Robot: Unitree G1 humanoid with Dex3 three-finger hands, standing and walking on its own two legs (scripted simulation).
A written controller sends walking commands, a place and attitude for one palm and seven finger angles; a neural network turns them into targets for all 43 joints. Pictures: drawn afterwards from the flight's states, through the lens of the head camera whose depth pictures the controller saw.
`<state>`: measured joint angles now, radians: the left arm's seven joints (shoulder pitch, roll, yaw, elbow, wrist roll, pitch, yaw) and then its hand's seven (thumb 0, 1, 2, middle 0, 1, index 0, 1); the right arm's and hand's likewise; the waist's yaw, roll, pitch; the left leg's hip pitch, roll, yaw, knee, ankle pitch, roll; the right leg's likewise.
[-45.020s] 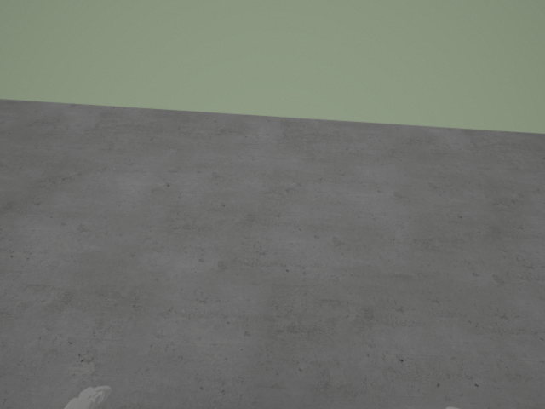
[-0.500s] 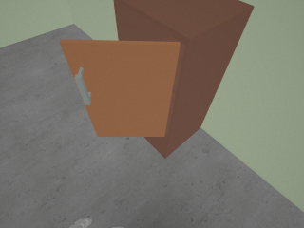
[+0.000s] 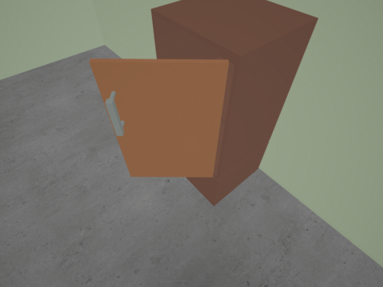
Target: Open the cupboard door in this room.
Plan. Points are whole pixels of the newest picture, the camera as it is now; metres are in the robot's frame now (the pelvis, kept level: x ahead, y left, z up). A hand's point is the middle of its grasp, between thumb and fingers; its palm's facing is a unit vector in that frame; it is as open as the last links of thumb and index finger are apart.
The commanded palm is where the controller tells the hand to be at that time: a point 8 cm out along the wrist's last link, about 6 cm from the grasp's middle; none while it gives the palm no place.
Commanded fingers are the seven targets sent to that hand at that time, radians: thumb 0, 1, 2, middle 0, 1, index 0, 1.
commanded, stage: come to a stop and stand still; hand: left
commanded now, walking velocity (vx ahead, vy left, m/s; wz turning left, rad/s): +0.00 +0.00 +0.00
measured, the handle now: (116, 114) +0.61 +0.28 -0.04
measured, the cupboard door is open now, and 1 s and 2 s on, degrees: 49 49 49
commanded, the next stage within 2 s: look again from close up in 0.86 s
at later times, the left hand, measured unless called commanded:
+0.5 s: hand out of the picture +0.01 +0.14 -0.18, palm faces +0.04 -0.98 -0.18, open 7.3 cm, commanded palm none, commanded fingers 0.00 0.90 0.90 -0.20 -0.30 -0.20 -0.30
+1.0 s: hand out of the picture +0.02 +0.15 -0.18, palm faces +0.03 -0.98 -0.18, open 7.3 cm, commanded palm none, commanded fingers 0.00 0.90 0.90 -0.20 -0.30 -0.20 -0.30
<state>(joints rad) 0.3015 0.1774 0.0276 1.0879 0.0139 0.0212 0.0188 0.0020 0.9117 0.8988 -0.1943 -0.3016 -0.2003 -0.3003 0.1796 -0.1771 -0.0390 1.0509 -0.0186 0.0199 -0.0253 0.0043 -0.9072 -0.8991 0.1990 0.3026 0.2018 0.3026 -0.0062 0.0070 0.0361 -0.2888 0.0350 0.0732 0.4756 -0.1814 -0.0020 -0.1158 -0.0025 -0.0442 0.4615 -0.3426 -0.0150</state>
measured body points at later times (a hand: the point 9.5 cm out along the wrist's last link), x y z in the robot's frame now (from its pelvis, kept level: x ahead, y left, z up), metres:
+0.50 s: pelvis +0.02 -0.02 +0.00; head +0.04 -0.02 +0.45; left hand +0.01 +0.19 -0.16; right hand -0.02 -0.23 -0.16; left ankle +0.04 +0.12 -0.74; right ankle -0.06 -0.11 -0.74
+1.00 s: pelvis +0.03 -0.01 +0.00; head +0.05 -0.01 +0.45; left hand +0.02 +0.20 -0.16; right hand +0.06 -0.24 -0.15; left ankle +0.05 +0.12 -0.73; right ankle -0.06 -0.11 -0.74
